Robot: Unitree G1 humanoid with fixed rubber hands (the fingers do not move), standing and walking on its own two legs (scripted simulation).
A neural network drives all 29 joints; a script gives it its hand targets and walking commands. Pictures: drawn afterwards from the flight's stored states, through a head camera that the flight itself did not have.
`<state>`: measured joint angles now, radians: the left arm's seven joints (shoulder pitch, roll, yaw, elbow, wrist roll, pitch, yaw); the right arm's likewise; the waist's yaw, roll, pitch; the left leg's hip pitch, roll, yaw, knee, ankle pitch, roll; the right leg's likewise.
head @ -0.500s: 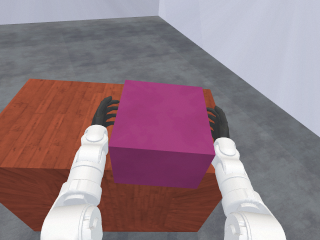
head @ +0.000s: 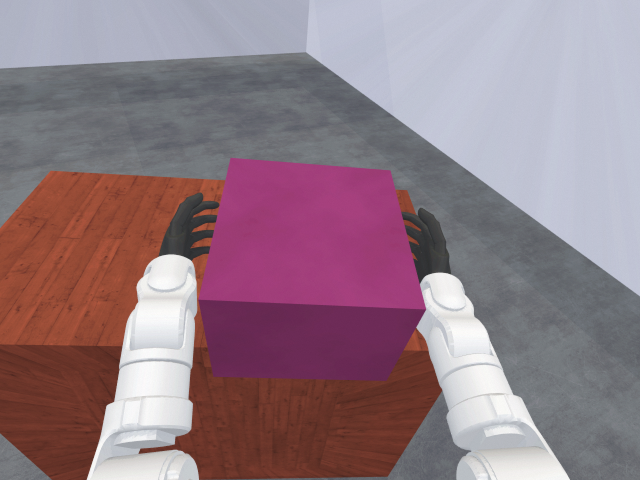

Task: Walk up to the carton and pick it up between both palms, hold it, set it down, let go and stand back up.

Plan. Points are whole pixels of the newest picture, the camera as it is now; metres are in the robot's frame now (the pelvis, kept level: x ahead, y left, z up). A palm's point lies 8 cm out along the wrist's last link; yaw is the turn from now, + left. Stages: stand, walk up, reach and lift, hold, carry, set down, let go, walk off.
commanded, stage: reach and lift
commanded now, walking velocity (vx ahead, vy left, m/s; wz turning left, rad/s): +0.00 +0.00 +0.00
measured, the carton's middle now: (307, 267) +0.38 +0.00 +0.10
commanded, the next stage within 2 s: hold in 1.22 s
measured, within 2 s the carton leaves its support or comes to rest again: neither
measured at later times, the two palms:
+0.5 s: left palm (175, 243) +0.36 +0.16 +0.16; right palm (433, 263) +0.35 -0.16 +0.14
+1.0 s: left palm (173, 241) +0.36 +0.16 +0.16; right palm (433, 255) +0.36 -0.16 +0.15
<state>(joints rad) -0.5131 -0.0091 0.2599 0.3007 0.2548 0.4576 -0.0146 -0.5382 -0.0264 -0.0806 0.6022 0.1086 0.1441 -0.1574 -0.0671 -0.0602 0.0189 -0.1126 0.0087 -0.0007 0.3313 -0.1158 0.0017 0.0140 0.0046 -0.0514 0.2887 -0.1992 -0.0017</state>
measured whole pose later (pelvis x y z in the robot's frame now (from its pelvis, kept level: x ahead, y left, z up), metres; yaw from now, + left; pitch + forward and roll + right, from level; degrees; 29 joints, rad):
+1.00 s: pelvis +0.00 +0.00 +0.00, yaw +0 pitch -7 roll -1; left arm -0.54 -0.01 0.27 0.19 0.28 0.59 -0.03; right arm -0.58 -0.04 -0.06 0.56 0.15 0.22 -0.16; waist -0.07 -0.06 0.03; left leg -0.08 0.01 0.00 0.33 -0.12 0.00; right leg 0.05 0.01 -0.05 0.28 -0.20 0.00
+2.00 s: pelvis -0.01 +0.00 +0.00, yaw +0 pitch -8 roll -1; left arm -0.57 -0.01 0.29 0.14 0.30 0.67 -0.05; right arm -0.63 -0.04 -0.07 0.56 0.16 0.27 -0.16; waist -0.07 -0.07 0.02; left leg -0.08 0.01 0.01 0.32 -0.10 0.00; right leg 0.04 0.01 -0.04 0.29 -0.19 0.00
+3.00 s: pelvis -0.01 -0.01 +0.00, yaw +0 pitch -8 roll +0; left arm -0.56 -0.01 0.31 0.13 0.30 0.68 -0.07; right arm -0.61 -0.03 -0.05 0.53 0.15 0.28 -0.18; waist -0.07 -0.06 0.03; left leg -0.06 0.01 0.00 0.31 -0.10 -0.01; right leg 0.05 0.01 -0.05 0.30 -0.20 -0.01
